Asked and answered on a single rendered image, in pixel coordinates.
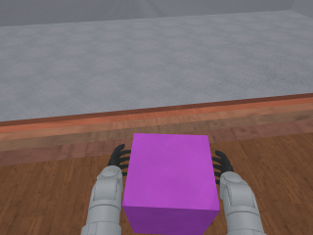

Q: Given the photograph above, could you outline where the left robot hand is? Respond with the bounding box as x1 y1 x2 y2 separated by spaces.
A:
108 144 131 176

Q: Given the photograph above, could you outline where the right robot hand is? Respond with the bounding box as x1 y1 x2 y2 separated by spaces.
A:
211 150 234 185

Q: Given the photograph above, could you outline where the robot left forearm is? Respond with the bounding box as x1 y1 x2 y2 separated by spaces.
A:
80 165 123 235

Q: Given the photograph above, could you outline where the carton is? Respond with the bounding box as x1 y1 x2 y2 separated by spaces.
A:
122 133 220 235

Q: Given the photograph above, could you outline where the robot right forearm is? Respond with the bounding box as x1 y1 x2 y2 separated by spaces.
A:
219 171 267 235

